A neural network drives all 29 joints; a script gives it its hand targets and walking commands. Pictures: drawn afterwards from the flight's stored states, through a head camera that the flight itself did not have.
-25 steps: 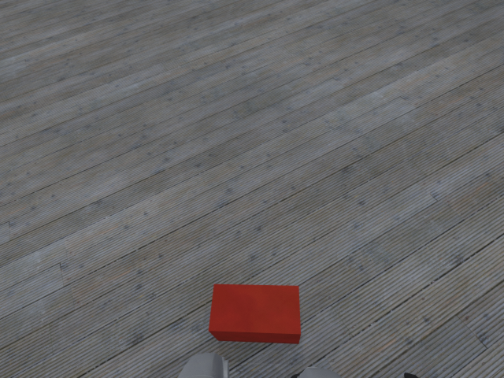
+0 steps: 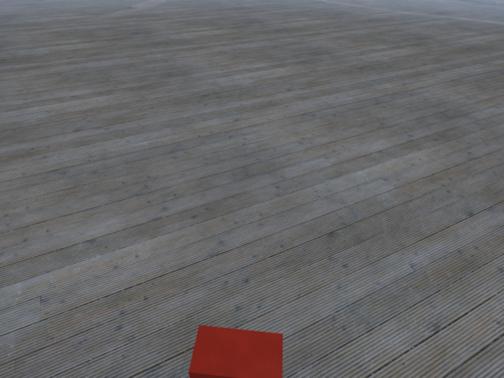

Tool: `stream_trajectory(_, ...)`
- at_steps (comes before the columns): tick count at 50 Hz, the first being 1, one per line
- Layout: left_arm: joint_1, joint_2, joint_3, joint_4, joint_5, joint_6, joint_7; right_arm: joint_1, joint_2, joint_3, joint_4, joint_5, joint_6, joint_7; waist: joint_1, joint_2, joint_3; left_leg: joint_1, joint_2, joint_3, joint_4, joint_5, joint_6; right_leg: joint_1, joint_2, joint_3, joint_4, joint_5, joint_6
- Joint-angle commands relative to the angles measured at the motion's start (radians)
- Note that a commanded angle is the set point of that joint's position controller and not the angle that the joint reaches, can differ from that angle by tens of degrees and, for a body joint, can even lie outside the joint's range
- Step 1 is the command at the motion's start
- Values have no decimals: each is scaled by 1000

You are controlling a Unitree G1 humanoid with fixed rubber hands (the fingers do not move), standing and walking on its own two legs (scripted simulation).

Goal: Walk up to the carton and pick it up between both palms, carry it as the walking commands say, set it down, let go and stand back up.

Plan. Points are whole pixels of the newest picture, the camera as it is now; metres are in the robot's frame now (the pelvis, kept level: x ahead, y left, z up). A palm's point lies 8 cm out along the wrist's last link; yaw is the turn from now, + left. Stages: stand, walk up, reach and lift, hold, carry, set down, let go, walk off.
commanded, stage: walk up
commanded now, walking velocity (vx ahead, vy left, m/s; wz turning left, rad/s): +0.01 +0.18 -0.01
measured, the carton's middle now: (238, 363) +0.42 +0.06 -0.68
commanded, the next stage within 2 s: stand in 1.86 s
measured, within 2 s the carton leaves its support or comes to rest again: neither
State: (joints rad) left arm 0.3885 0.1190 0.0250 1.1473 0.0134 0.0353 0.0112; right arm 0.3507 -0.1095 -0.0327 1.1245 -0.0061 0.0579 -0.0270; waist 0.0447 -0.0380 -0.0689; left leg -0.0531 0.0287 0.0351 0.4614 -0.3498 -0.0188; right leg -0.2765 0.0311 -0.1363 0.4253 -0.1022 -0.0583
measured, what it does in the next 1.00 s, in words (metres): steps to the left: left foot, then right foot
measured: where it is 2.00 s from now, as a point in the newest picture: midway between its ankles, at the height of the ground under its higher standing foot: outside the picture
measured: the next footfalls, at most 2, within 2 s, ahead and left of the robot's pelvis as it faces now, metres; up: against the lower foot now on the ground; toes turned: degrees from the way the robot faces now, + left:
left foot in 0.24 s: -0.03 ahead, +0.11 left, +0.00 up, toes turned +11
right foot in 0.54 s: -0.09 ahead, -0.07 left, +0.00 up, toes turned -9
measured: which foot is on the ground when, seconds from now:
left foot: down 0.00-0.00, up 0.02-0.22, down 0.24-0.52, up 0.54-0.94, down 0.96-1.00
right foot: down 0.00-0.24, up 0.26-0.52, down 0.54-1.00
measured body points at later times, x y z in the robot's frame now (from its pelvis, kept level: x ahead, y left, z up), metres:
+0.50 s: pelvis -0.08 +0.01 +0.00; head -0.12 +0.01 +0.44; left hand -0.06 +0.24 -0.16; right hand -0.13 -0.19 -0.17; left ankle -0.07 +0.10 -0.74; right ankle -0.12 -0.07 -0.71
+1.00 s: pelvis +0.04 +0.10 -0.02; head +0.06 +0.11 +0.43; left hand -0.14 +0.28 -0.16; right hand +0.16 -0.14 -0.16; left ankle +0.10 +0.23 -0.74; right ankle -0.13 -0.07 -0.73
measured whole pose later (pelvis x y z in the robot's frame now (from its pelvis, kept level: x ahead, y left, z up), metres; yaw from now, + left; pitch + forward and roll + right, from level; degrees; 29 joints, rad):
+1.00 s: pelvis +0.04 +0.10 -0.02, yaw +1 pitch +0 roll +2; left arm 0.56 0.14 0.02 1.20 0.01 -0.04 0.03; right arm 0.10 -0.19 -0.06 1.04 -0.04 -0.03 0.01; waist 0.10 -0.06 0.05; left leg -0.41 0.06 0.15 0.63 -0.20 -0.01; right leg 0.00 -0.19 -0.11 0.57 -0.52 0.08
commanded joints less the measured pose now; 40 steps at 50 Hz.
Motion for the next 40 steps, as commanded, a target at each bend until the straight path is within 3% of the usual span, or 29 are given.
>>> stream_trajectory(1, 31, 220, 49, -71, 21, -22, 58, 92, -95, -26, -34, -38, 18, 16, -87, -125, 206, -256, -13, 23, 505, -84, 41, -249, -445, 503, -419, -746, 12)
stream_trajectory(3, -12, 184, 42, -91, 27, -17, 51, 158, -86, -26, -22, -29, 15, 16, -118, -183, 189, -131, -41, 78, 377, -109, 76, -346, -332, 377, -434, -641, 104)
stream_trajectory(4, -41, 171, 36, -97, 30, -17, 51, 202, -74, -16, -12, -26, 13, 17, -123, -205, 198, -100, -40, 70, 288, -136, 73, -369, -301, 304, -398, -586, 107)
stream_trajectory(8, -73, 176, 76, -135, 34, 4, 50, 408, -49, -25, 30, -31, 14, 12, -155, -228, 113, 99, -88, 196, 28, -172, 86, -362, -248, 182, -374, -503, 196)
stream_trajectory(9, -74, 144, 60, -134, 31, 13, 47, 435, -47, -12, 43, -36, 8, 6, -162, -157, 174, 140, -75, 190, -94, -158, 98, -418, -191, 136, -345, -463, 246)
stream_trajectory(10, -54, 111, 60, -147, 28, 14, 40, 458, -100, -26, 33, -39, 4, -3, -183, 35, 123, 133, 69, 37, -262, -227, 167, -426, -80, 17, -78, -457, 285)
stream_trajectory(11, -19, 84, 53, -160, 22, 27, 35, 258, -209, -41, -37, -50, 1, -14, -124, 496, 167, -254, 382, -336, -443, -497, 259, -365, 18, -75, 543, -415, 215)
stream_trajectory(12, -8, 114, 69, -145, 30, 39, 37, -3, -206, -37, -127, -40, 1, -17, -38, 339, 220, -523, 405, -226, -422, -426, 277, -274, -3, 21, 790, -429, 203)
stream_trajectory(13, 40, 115, 74, -112, 42, 46, 19, -116, -194, -36, -163, -33, -13, -8, 15, 280, 206, -654, 399, -223, -437, -482, 275, -194, 1, 32, 913, -415, 204)
stream_trajectory(14, -48, 85, 67, -115, 46, 40, -1, -163, -180, -41, -164, -28, -47, -1, 39, 235, 203, -645, 375, -202, -445, -507, 228, -203, -39, 56, 931, -324, 191)
stream_trajectory(15, -30, 94, 69, -113, 43, 33, -9, -234, -164, -31, -187, -25, -66, -4, 77, 142, 174, -622, 279, -94, -360, -379, 157, -129, -72, 70, 875, -242, 146)
stream_trajectory(16, -5, 76, 58, -86, 36, 23, -8, -207, -123, -9, -166, -36, -63, -7, 77, 46, 207, -625, 218, -57, -306, -234, 144, -98, -65, 46, 747, -212, 135)
stream_trajectory(17, -33, 58, 38, -91, 24, 23, 7, -133, -112, -5, -169, -32, -74, -11, 39, -14, 211, -483, 212, -84, -287, -120, 135, -129, -63, 78, 639, -184, 125)
stream_trajectory(18, -80, 73, 33, -98, 28, 14, 6, -56, -125, 1, -134, -32, -76, -12, 12, 2, 254, -451, 230, -106, -272, -162, 163, -156, -65, 57, 530, -230, 132)
stream_trajectory(19, -110, 63, 23, -120, 28, 7, -4, -5, -151, -28, -111, -40, -69, -2, -23, 159, 209, -375, 180, -47, -306, -322, 161, -130, -56, -30, 440, -321, 132)
stream_trajectory(20, -123, 53, 8, -114, 31, 8, -6, 19, -169, -29, -94, -35, -66, 2, -23, 213, 248, -381, 187, -61, -311, -361, 162, -115, -56, -46, 385, -329, 131)
stream_trajectory(22, -48, 69, 11, -114, 30, 4, 4, 25, -180, -39, -99, -39, -55, 5, -10, 186, 227, -353, 194, -45, -291, -393, 167, -14, -75, -61, 317, -381, 114)
stream_trajectory(23, 81, 87, 20, -77, 33, -7, 11, 16, -188, -41, -91, -41, -43, 7, 26, 131, 208, -423, 173, -32, -151, -396, 140, 98, -88, -35, 144, -348, 112)
stream_trajectory(24, 188, 136, 36, -40, 33, -11, 24, -10, -168, -45, -113, -36, -35, 12, 70, 0, 245, -586, 114, -2, 46, -365, 100, 223, -170, 115, 1, -437, 64)
stream_trajectory(25, 268, 252, 74, -31, 47, -14, 39, -54, -103, -35, -168, -28, -43, 25, 117, -306, 264, -771, -4, 95, 435, -255, 18, 224, -450, 563, -219, -768, -22)
stream_trajectory(26, 186, 309, 74, -47, 46, -17, 53, -109, -117, -29, -189, -41, -42, 27, 60, -177, 318, -855, 26, -38, 660, -141, -2, 99, -588, 802, -360, -929, -111)
stream_trajectory(27, 83, 308, 62, -72, 36, -24, 59, -123, -131, -28, -201, -42, -46, 37, 9, -146, 344, -855, 45, -58, 765, -23, -12, 45, -570, 751, -409, -913, -100)
stream_trajectory(28, 8, 256, 36, -81, 35, -41, 52, -98, -140, -32, -191, -37, -59, 47, -30, -80, 321, -765, 66, -74, 779, 50, -8, 33, -525, 613, -384, -761, -69)
stream_trajectory(29, -7, 210, 15, -64, 31, -63, 44, -136, -153, -26, -184, -28, -65, 50, -30, -46, 324, -676, 77, -61, 725, 101, -19, 4, -460, 525, -378, -649, -59)
stream_trajectory(30, -22, 206, 15, -64, 36, -78, 45, -106, -139, -26, -169, -24, -60, 54, -36, -109, 311, -630, 86, -56, 703, 132, -20, -45, -452, 481, -373, -546, -72)
stream_trajectory(33, 22, 217, 18, -36, 33, -93, 34, -161, -153, -19, -180, -22, -41, 58, -21, -124, 379, -593, 112, -27, 601, 161, -63, -73, -425, 330, -387, -442, -62)
stream_trajectory(37, 198, 204, 12, 35, 21, -107, 31, -302, -139, -6, -202, -10, -44, 67, 47, -122, 375, -648, 87, 20, 403, 207, -78, 119, -371, 287, -325, -104, -32)
stream_trajectory(39, 220, 184, 17, 41, 23, -105, 23, -277, -110, -6, -171, -11, -54, 63, 37, -192, 341, -578, 53, 76, 298, 141, -81, 165, -336, 196, -264, 85, -19)
stream_trajectory(40, 228, 182, 18, 35, 24, -103, 17, -276, -112, -6, -162, -10, -58, 61, 30, -176, 337, -518, 43, 114, 258, 118, -86, 146, -325, 162, -257, 84, -22)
